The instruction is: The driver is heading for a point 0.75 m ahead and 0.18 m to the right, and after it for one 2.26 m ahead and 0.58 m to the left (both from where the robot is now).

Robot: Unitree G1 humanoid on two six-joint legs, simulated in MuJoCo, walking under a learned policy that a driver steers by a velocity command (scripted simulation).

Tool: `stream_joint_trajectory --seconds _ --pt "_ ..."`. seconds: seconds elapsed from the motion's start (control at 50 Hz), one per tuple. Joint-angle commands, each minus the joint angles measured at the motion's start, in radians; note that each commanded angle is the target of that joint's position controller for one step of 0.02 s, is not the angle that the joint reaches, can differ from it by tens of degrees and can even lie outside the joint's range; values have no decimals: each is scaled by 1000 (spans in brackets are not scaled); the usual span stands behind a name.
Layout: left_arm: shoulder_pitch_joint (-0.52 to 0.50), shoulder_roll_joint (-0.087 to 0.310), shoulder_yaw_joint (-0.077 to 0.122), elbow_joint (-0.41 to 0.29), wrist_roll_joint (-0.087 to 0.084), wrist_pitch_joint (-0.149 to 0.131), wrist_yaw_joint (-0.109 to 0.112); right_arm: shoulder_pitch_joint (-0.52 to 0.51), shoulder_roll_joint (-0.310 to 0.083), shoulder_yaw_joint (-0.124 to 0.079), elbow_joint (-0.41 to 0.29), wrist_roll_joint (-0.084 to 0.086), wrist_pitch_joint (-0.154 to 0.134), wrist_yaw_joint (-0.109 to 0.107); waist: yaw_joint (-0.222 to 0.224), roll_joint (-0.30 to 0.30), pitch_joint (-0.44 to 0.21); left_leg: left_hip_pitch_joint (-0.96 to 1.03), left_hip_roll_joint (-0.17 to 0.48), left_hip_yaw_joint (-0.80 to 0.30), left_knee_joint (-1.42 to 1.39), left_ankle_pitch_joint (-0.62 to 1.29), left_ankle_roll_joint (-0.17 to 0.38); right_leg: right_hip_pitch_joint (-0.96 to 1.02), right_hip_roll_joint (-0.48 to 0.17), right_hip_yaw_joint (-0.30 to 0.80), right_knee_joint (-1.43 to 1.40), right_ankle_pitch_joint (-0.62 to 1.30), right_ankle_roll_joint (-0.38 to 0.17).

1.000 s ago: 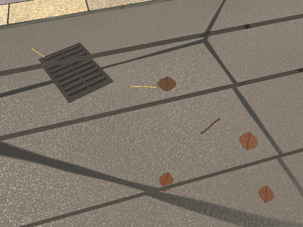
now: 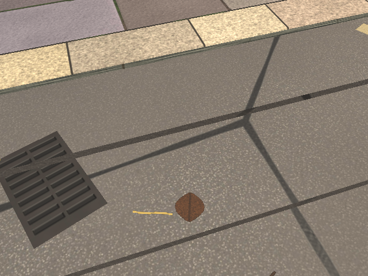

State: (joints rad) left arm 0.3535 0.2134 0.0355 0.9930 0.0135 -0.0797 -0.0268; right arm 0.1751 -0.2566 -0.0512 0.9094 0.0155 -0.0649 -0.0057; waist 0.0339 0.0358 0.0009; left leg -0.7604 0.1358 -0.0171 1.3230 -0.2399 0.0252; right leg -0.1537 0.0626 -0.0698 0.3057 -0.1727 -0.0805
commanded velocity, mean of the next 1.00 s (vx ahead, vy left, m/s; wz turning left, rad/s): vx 0.50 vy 0.00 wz -0.30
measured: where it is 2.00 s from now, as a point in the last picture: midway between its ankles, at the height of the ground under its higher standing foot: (246, 209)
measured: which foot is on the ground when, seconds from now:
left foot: up 0.00-0.24, down 0.26-0.86, up 0.88-1.00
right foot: down 0.00-0.28, up 0.30-0.84, down 0.86-1.00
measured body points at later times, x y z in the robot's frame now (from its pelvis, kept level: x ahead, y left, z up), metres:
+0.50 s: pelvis +0.27 +0.06 +0.03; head +0.28 +0.07 +0.48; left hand +0.39 +0.32 -0.10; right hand +0.30 -0.20 -0.10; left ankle +0.30 +0.14 -0.71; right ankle +0.27 -0.10 -0.61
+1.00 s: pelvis +0.52 -0.07 +0.02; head +0.55 -0.09 +0.47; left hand +0.70 +0.16 -0.09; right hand +0.55 -0.36 -0.10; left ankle +0.49 +0.12 -0.58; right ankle +0.54 -0.14 -0.71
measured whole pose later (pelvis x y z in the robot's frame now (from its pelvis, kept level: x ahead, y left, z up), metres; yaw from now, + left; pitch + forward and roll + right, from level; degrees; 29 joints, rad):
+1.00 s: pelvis +0.52 -0.07 +0.02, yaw -21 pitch +2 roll +0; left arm 0.24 0.25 0.09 0.82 0.00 -0.05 -0.03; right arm 0.17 -0.27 -0.06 0.86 0.02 -0.13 -0.01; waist 0.02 0.02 0.04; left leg -0.48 0.08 -0.02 1.35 -0.37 -0.01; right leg -0.34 0.09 -0.02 0.51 -0.20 -0.11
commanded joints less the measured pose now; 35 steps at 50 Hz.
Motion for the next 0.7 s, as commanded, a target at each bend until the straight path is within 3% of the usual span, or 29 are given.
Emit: stream_joint_trajectory --seconds 0.02,0.12,0.18,0.22,0.24,0.26,0.28,0.3,0.32,0.34,0.36,0.38,0.4,0.42,0.46,0.54,0.62,0.7 --pt "-15 124 14 -51 2 -4 21 -26 -21 4 -67 -20 1 -3 -36 -71 53 -107 37 11 -108 114 -32 -48 -258 178 -174 187 -153" --pt "101 154 16 -26 -11 4 35 -203 11 24 -125 -2 -21 14 28 -92 55 -30 -25 79 -461 192 -24 77 -275 135 -192 313 -132" --pt "147 149 16 -8 -16 21 36 -260 5 25 -154 8 -31 34 29 -122 78 -26 -63 104 -571 115 10 209 -320 136 -166 389 -127" --pt "125 155 17 -12 -14 28 40 -208 -25 11 -154 7 -40 45 -28 -171 29 106 -111 126 -623 54 47 248 -326 114 -82 639 -103" --pt "99 163 18 -16 -15 30 44 -113 -52 -5 -132 5 -43 46 -90 -196 -32 248 -149 146 -654 64 67 247 -312 87 19 833 -84" --pt "78 153 14 -23 -15 32 48 50 -104 -31 -80 4 -44 43 -167 -185 -127 476 -170 138 -692 102 97 194 -266 48 198 926 -56" --pt "87 126 2 -53 -11 26 51 220 -200 -62 -40 -10 -42 34 -208 -76 -266 814 13 -127 -739 75 176 -56 -200 14 494 688 -12" --pt "160 4 -28 -62 -9 3 39 320 -267 -79 -15 -25 -33 30 -177 212 -421 1098 261 -668 -948 -146 332 -399 -3 70 873 -102 46" --pt "90 90 1 -48 -21 -23 25 267 -178 -50 -26 -25 -37 22 -192 165 -377 1064 270 -776 -1043 -185 306 -530 -6 252 1086 -309 32" --pt "21 137 20 -80 -49 -33 19 167 -128 -33 -33 -16 -41 17 -154 124 -205 903 262 -581 -1037 -154 258 -604 -57 238 1138 -274 15" --pt "-42 135 22 -100 -56 -31 25 89 -82 -19 -37 -10 -44 17 -113 42 -120 757 227 -425 -1063 -123 219 -586 -123 186 1107 -185 4" --pt "-64 127 31 -111 -53 -23 35 43 -41 -9 -29 -15 -54 26 -79 3 -46 645 179 -307 -1105 -43 182 -543 -154 174 1033 -128 -1" --pt "-35 111 37 -102 -51 -4 41 26 -5 -1 -15 -28 -60 31 -43 28 -30 585 138 -213 -1124 13 151 -476 -176 185 999 -91 -5" --pt "-1 87 38 -89 -54 11 42 35 4 -2 1 -32 -62 33 -29 43 -19 560 115 -147 -1145 47 140 -436 -179 187 971 -74 -8" --pt "-9 63 39 -91 -55 34 44 57 -30 -15 18 -28 -65 22 -18 37 13 542 103 -52 -1183 101 147 -442 -184 176 895 -73 5" --pt "-120 73 50 -134 -40 48 39 92 -90 -33 28 -36 -63 -5 -33 17 39 604 138 23 -1221 146 160 -581 -197 192 774 61 41" --pt "-231 68 48 -171 -34 43 20 114 -117 -41 24 -30 -51 -24 -62 19 56 663 140 117 -1227 174 144 -596 -195 137 578 179 66" --pt "-352 50 36 -221 -34 45 -3 178 -134 -51 34 -23 -31 -27 -110 14 98 764 167 188 -1197 218 132 -606 -184 60 447 173 50"
Next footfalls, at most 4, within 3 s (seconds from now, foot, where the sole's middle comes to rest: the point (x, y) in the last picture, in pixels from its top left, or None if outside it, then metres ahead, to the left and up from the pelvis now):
0.26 left None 0.34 0.15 -0.75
0.86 right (246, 254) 0.58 -0.15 -0.75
1.32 left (225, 175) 0.90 -0.09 -0.71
1.68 right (280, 199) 0.79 -0.30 -0.71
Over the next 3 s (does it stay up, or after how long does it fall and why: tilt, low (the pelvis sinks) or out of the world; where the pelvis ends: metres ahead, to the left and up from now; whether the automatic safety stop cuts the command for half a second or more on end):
stays up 0.72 -0.12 0.06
